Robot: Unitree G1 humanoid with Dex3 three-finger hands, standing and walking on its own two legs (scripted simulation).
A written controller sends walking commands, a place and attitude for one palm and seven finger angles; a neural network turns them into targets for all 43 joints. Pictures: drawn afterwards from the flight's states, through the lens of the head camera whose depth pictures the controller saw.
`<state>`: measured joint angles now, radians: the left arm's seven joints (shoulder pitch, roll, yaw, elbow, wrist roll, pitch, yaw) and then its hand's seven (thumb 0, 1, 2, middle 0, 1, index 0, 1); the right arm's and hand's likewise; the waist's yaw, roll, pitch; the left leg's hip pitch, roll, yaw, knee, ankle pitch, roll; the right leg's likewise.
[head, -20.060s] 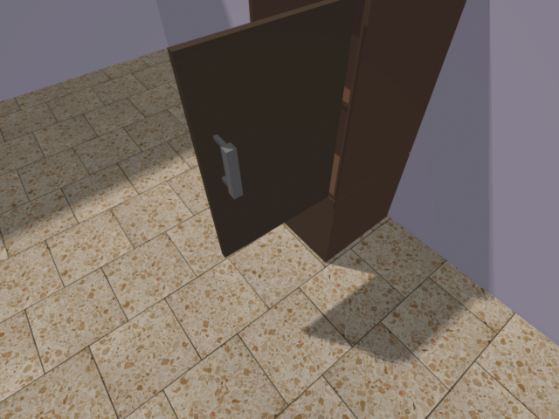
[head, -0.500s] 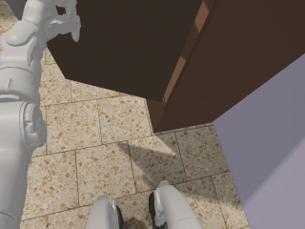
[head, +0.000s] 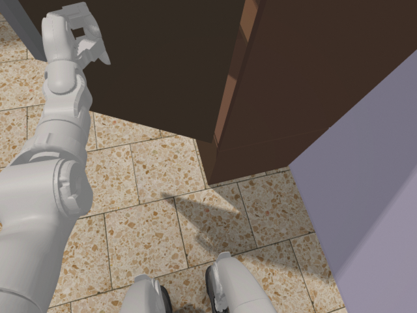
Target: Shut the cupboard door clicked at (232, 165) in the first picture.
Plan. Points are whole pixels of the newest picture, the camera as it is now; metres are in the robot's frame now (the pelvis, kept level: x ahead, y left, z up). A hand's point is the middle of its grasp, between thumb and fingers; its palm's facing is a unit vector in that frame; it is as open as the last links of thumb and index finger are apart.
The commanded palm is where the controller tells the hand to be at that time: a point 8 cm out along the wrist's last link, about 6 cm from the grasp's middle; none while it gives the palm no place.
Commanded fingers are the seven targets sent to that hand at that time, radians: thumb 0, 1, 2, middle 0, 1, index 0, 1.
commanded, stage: pull the fist back off the door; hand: left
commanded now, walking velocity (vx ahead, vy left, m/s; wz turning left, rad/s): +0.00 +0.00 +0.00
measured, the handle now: (30, 19) +0.65 +0.20 +0.09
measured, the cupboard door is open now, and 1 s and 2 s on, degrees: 61 61 61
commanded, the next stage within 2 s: draw the hand back to the body in 0.44 s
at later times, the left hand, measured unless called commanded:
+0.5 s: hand (104, 83) +0.50 +0.08 +0.08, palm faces +0.01 -1.00 -0.04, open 3.1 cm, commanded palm +0.48 +0.14 +0.09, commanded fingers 0.00 0.90 0.90 -1.30 -1.50 -1.30 -1.50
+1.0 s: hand (32, 128) +0.40 +0.15 +0.15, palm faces +0.03 -1.00 -0.04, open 3.1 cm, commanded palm +0.35 +0.20 +0.16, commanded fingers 0.00 0.90 0.90 -1.22 -1.41 -1.22 -1.41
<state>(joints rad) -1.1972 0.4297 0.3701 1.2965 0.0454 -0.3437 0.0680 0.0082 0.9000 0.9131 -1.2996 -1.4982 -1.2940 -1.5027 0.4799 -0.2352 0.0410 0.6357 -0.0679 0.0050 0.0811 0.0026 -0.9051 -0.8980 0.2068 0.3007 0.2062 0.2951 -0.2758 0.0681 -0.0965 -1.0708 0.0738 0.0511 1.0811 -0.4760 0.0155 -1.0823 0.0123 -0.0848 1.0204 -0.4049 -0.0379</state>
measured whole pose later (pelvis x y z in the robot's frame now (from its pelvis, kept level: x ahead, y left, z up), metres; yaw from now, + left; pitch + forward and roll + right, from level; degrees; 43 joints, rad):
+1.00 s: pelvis +0.02 +0.00 +0.06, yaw +1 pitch +9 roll +0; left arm -0.33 0.22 0.15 0.53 -0.18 -0.31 -0.09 0.01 0.90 0.90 -1.30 -1.50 -1.30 -1.50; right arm 0.33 -0.26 0.00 0.62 0.05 0.02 -0.01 0.01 -0.91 -0.90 0.21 0.30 0.20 0.29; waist -0.06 0.04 -0.08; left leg -0.51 0.04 0.07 0.74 -0.39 0.01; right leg -0.54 0.00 -0.07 0.73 -0.35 -0.03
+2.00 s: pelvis +0.03 +0.01 +0.09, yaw +3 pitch -4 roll +0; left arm 0.45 0.33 0.33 -0.35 -0.06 -0.07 0.12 0.01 0.89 0.90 -0.24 -0.33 -0.23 -0.34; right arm 0.20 -0.25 0.02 0.65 0.01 -0.07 -0.08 0.01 -0.90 -0.90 0.21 0.30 0.21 0.30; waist 0.07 0.08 0.02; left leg -0.07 0.00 0.05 0.40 -0.26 0.02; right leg -0.09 -0.02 -0.08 0.40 -0.23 -0.01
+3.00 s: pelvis -0.04 +0.04 +0.07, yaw +2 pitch +1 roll -2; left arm 0.53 0.40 0.43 -0.48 -0.03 -0.20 0.15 0.01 0.89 0.90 -0.21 -0.30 -0.21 -0.31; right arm 0.23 -0.23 0.01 0.55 0.01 -0.01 -0.09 0.01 -0.90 -0.90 0.21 0.30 0.21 0.30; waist 0.01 0.00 -0.01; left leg -0.40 -0.01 0.07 0.65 -0.27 0.07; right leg -0.39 -0.04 -0.06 0.58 -0.20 0.02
